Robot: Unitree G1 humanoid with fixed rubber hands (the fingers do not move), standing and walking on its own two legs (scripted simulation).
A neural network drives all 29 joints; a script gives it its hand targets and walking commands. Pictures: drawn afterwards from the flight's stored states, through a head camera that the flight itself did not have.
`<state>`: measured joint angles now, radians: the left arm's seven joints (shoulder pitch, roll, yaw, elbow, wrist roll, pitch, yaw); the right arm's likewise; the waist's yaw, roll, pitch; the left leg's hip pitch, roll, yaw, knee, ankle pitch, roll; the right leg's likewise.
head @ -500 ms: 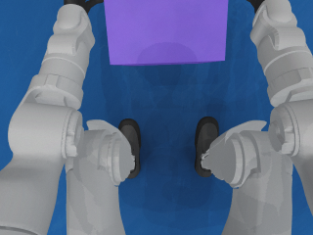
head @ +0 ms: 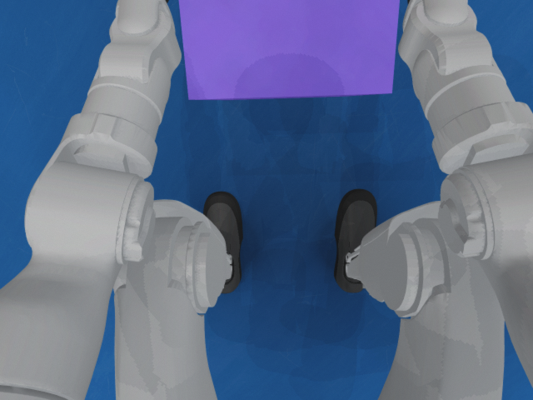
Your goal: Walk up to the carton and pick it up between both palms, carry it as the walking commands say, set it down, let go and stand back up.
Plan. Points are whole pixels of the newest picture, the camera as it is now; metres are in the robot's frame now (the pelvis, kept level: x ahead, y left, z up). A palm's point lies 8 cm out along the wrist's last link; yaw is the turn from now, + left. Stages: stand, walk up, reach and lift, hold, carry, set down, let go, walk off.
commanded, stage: reach and lift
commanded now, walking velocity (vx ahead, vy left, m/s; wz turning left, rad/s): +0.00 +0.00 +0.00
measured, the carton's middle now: (285, 10) +0.53 +0.01 -0.25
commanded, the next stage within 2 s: none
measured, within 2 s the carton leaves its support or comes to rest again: leaves its support in 0.56 s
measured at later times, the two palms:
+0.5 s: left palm out of the picture +0.55 +0.15 -0.19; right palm out of the picture +0.55 -0.14 -0.19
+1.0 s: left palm out of the picture +0.55 +0.15 -0.13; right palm out of the picture +0.55 -0.14 -0.13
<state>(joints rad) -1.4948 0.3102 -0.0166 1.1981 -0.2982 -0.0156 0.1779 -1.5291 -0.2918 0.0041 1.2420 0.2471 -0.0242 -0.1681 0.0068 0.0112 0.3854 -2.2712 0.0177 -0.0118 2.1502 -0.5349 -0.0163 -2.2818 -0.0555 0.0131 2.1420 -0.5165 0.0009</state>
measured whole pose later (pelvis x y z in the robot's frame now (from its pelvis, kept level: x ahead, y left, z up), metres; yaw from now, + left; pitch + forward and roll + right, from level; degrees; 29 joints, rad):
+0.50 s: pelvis +0.00 +0.00 -0.02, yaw +1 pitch +35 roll +0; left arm -1.50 0.29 0.15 1.16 -0.14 0.12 0.11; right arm -1.53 -0.28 -0.16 1.18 0.08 0.14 -0.09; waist -0.01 0.01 0.39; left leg -2.30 -0.01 -0.03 2.22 -0.53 -0.03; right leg -2.30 0.00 0.04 2.23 -0.53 0.03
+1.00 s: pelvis +0.01 +0.00 +0.00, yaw +1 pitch +41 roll +0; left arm -1.32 0.15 0.33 0.88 0.03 0.23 0.13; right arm -1.32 -0.18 -0.30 0.91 -0.03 0.24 -0.12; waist 0.00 0.00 0.16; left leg -2.31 -0.03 -0.04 2.15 -0.55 -0.04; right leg -2.31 0.02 0.04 2.14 -0.54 0.04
